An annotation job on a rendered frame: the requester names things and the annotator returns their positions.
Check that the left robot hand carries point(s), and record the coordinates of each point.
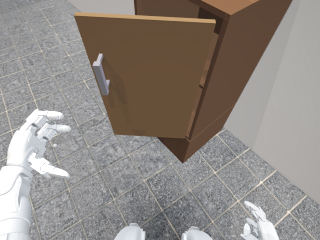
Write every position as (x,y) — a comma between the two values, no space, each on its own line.
(24,143)

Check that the right robot hand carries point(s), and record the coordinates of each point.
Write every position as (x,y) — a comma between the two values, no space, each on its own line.
(261,227)

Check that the cupboard door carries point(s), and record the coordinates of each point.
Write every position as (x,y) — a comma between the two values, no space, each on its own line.
(154,65)

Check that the left robot forearm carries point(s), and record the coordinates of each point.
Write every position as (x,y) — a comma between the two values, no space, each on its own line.
(15,207)

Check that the robot left shin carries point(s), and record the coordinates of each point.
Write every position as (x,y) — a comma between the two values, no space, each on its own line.
(134,224)

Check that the left robot thigh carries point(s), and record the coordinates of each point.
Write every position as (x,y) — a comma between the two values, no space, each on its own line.
(131,233)

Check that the handle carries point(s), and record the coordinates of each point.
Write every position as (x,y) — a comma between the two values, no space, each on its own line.
(98,69)

